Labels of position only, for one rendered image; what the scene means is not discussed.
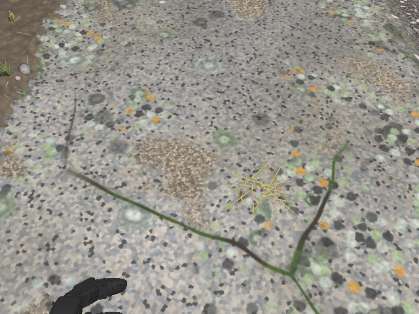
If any left robot hand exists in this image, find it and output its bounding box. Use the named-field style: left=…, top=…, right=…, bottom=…
left=49, top=277, right=127, bottom=314

